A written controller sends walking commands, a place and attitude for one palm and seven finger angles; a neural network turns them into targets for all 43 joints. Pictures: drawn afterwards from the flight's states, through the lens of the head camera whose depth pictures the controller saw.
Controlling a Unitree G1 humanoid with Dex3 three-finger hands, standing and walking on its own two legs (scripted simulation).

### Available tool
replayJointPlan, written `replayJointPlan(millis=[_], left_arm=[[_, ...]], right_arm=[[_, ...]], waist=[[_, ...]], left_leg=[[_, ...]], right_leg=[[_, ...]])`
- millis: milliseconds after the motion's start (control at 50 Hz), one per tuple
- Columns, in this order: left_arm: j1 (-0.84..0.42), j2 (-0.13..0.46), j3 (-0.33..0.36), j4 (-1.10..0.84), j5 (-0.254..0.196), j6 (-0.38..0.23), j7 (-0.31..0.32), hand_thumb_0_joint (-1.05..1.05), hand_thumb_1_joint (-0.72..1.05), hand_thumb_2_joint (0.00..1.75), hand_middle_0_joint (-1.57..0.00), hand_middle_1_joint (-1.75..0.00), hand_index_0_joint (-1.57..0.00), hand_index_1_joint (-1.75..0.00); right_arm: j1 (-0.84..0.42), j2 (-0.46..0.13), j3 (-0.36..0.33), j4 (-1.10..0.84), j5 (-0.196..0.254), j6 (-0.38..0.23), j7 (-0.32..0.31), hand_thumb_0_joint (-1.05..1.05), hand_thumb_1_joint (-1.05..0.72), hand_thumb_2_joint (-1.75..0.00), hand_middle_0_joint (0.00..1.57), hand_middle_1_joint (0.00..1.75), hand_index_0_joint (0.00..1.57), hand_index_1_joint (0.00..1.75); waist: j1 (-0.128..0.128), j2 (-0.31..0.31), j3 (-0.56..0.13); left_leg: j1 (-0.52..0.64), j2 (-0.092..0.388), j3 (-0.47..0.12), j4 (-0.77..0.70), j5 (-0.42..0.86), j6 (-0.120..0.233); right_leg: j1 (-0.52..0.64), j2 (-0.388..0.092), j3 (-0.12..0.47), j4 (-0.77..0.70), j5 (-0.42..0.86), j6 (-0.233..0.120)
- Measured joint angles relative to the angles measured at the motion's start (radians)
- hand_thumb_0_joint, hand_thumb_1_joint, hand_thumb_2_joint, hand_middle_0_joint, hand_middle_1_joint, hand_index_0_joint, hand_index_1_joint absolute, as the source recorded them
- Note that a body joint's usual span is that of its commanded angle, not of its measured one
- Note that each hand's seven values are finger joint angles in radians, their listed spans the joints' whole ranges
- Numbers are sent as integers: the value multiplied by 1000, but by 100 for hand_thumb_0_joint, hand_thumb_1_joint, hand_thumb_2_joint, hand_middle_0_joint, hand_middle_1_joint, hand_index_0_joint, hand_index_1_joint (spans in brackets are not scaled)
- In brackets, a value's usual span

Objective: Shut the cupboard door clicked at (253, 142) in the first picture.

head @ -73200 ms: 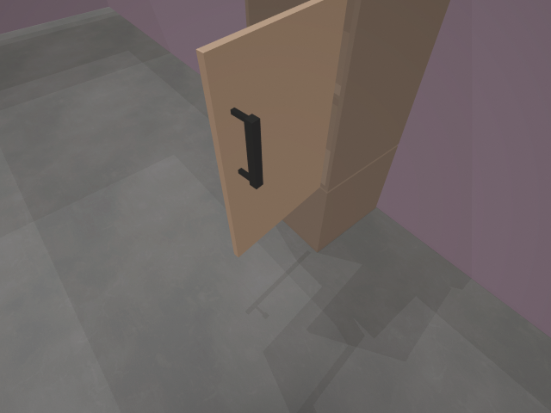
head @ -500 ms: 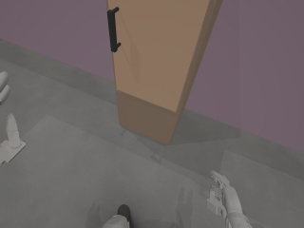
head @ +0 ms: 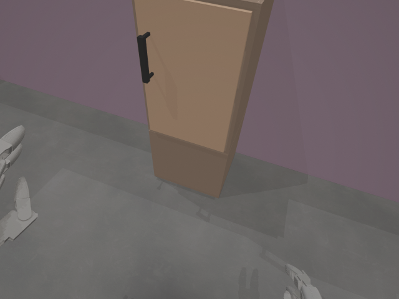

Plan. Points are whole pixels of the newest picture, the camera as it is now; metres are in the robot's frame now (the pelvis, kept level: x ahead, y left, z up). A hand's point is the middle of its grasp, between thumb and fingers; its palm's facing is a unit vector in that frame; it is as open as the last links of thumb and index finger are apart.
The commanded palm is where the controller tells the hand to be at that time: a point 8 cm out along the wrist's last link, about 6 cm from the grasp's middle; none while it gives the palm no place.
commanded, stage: stop stepping back and stand still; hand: left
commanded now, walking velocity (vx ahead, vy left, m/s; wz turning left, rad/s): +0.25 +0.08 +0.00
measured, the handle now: (146, 58) +0.89 +0.18 +0.05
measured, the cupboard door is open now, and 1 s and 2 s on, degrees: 0 0 0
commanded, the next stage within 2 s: let the arm hang, fingers relaxed in 0.68 s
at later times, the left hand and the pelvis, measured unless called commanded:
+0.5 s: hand out of the picture +0.24 +0.30 +0.19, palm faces +0.43 -0.76 -0.49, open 7.4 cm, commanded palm +0.18 +0.35 +0.18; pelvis +0.04 +0.05 +0.00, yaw +0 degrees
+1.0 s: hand out of the picture +0.11 +0.27 -0.13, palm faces -0.03 -0.96 -0.28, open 7.4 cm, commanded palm none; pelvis -0.01 +0.07 -0.01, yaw +1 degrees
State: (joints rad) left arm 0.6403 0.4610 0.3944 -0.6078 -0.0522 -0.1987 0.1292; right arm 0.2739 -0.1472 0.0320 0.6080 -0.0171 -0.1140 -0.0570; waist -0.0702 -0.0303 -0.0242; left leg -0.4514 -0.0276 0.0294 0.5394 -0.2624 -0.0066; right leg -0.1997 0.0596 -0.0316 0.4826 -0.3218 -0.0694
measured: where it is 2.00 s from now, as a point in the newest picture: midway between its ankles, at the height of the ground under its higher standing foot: outside the picture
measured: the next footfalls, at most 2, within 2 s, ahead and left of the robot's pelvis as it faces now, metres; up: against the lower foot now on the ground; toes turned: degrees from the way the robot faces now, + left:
left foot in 0.24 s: +0.09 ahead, +0.18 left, +0.00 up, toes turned +6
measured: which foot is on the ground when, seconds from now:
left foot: up 0.00-0.22, down 0.24-1.00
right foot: down 0.00-1.00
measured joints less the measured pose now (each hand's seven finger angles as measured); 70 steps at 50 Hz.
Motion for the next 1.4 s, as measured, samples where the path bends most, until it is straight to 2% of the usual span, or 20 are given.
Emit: replayJointPlan(millis=[60, 100, 200, 240, 280, 320, 380, 440, 540, 660, 780, 820, 860, 940, 1020, 1080, 1160, 1220, 1300, 1400], left_arm=[[56, 49, 55, -11, -2, -36, 10, 1, 88, 90, -21, -31, -21, -31], [33, 37, 78, 60, -2, -53, 25, 1, 88, 89, -22, -31, -22, -31], [-175, -75, 44, 321, 5, -4, 57, 0, 89, 90, -21, -31, -21, -31], [-227, -130, 1, 361, 5, 30, 62, 0, 89, 90, -20, -30, -20, -31], [-239, -162, -35, 348, 5, 54, 57, 1, 89, 90, -20, -30, -20, -30], [-213, -165, -50, 286, 6, 65, 45, 1, 90, 90, -20, -30, -20, -30], [-160, -105, -37, 155, 8, 51, 30, 2, 89, 90, -20, -30, -20, -30], [-126, -21, 19, 50, 8, 10, 29, 2, 89, 90, -21, -31, -20, -31], [-96, 27, 98, 50, -2, -48, 36, 1, 89, 90, -21, -31, -21, -31], [-66, -21, 49, 190, -12, 10, 23, 1, 89, 90, -21, -30, -21, -31], [-80, -80, -25, 194, -2, 59, 20, 1, 89, 90, -21, -31, -21, -31], [-157, -74, -96, 313, 30, 43, -17, 1, 89, 90, -20, -30, -20, -31], [-249, -90, -190, 525, 51, 111, -67, 0, 90, 90, -20, -30, -20, -30], [-340, -162, -338, 973, 73, 228, -127, 0, 90, 90, -20, -30, -19, -30], [-322, -240, -414, 1255, 77, 266, -141, 1, 91, 90, -20, -30, -20, -30], [-299, -272, -406, 1391, 73, 275, -122, 0, 94, 90, -20, -30, -20, -30], [-276, -250, -384, 1513, 73, 266, -124, 0, 97, 89, -20, -30, -20, -30], [-251, -248, -377, 1581, 74, 252, -126, 0, 96, 89, -20, -30, -20, -30], [-210, -257, -376, 1651, 73, 235, -121, 0, 94, 90, -20, -30, -20, -30], [-184, -272, -377, 1717, 70, 227, -113, 0, 92, 90, -20, -30, -20, -30]], right_arm=[[13, -12, -8, 30, 3, 40, 4, 1, -90, -90, 21, 30, 21, 30], [32, -33, -14, 45, 11, 56, -5, 1, -90, -90, 21, 30, 21, 30], [47, -104, -39, 73, 23, 49, -35, 1, -90, -90, 20, 30, 21, 30], [41, -132, -51, 79, 24, 39, -43, 1, -90, -90, 20, 30, 21, 30], [5, -127, -60, 92, 24, 36, -46, 1, -90, -90, 20, 30, 21, 30], [-36, -102, -55, 76, 26, 29, -43, 1, -90, -90, 20, 29, 20, 30], [-71, -46, -37, 23, 22, -3, -27, 1, -90, -90, 20, 29, 20, 30], [-79, -6, -10, -14, 24, -24, -8, 1, -90, -90, 20, 29, 20, 30], [-93, 1, 5, -24, 29, 4, 10, 1, -90, -90, 20, 30, 21, 30], [-74, -33, -10, -1, 38, 61, -2, 1, -90, -90, 21, 30, 21, 30], [-35, -57, -23, 19, 37, 69, -29, 1, -90, -90, 20, 30, 21, 30], [-42, -92, -34, 67, 33, 32, 12, 1, -90, -90, 20, 29, 20, 30], [-71, -140, -39, 116, 23, 46, 43, 1, -90, -90, 20, 29, 20, 30], [-124, -183, -42, 172, 3, 95, 61, 1, -90, -90, 20, 29, 21, 30], [-92, -150, -34, 206, -9, 127, 64, 1, -90, -90, 20, 29, 20, 30], [-33, -109, -28, 255, -13, 145, 63, 1, -91, -90, 20, 29, 20, 30], [39, -60, -24, 339, -14, 161, 56, 1, -91, -90, 20, 29, 20, 30], [72, -41, -31, 389, -10, 166, 48, 1, -91, -90, 20, 29, 20, 30], [83, -32, -41, 432, -3, 167, 42, 1, -90, -90, 20, 29, 20, 30], [68, -24, -50, 455, 2, 157, 40, 1, -90, -90, 20, 29, 20, 30]], waist=[[48, 2, -55], [72, 13, -94], [96, 57, -105], [96, 82, -88], [93, 55, -47], [94, 19, -4], [71, -20, 39], [62, -32, 43], [53, 17, 20], [50, 52, -8], [58, 24, 0], [72, 33, -4], [80, 62, -12], [49, 103, -3], [28, 61, 22], [32, 14, 40], [52, -9, 59], [63, 7, 66], [73, 45, 65], [67, 74, 53]], left_leg=[[-84, -2, -13, 316, -76, -13], [-92, 16, -13, 392, -75, -12], [36, 79, 3, 183, -48, 17], [112, 95, 2, 72, -20, 29], [132, 73, 14, 63, -6, -5], [147, 64, 42, 65, -15, -6], [160, 67, 55, 44, -10, 0], [147, 82, 52, 34, -4, -9], [123, 105, 52, 25, -1, -15], [138, 94, 69, -1, 11, -3], [145, 86, 55, -5, 29, 3], [118, 82, 44, 19, 32, 7], [89, 76, 42, 50, 31, 15], [64, 67, 48, 73, 41, 28], [70, 62, 52, 62, 58, 26], [67, 63, 41, 66, 61, 25], [69, 65, 24, 31, 86, 25], [79, 58, 17, -13, 113, 27], [101, 55, 21, -53, 135, 27], [124, 59, 31, -61, 140, 24]], right_leg=[[2, -11, 19, -3, 25, -5], [15, -24, 29, -13, 12, 6], [42, -68, 0, 28, -37, 51], [43, -74, -22, 70, -72, 69], [36, -105, -17, 123, -106, 89], [14, -119, 15, 173, -100, 102], [-15, -112, 23, 209, -72, 89], [15, -97, 6, 105, -74, 81], [18, -73, 6, 27, -34, 81], [22, -85, 20, 12, -24, 94], [35, -90, 6, 11, -13, 97], [11, -95, -8, 42, -14, 98], [-18, -103, -10, 75, -24, 103], [-55, -113, -2, 123, -24, 109], [-60, -119, 2, 137, -21, 106], [-57, -115, -9, 138, -21, 100], [-46, -106, -22, 94, 3, 87], [-36, -99, -16, 57, 24, 75], [-19, -100, -10, 20, 51, 88], [-3, -96, 2, 14, 56, 96]])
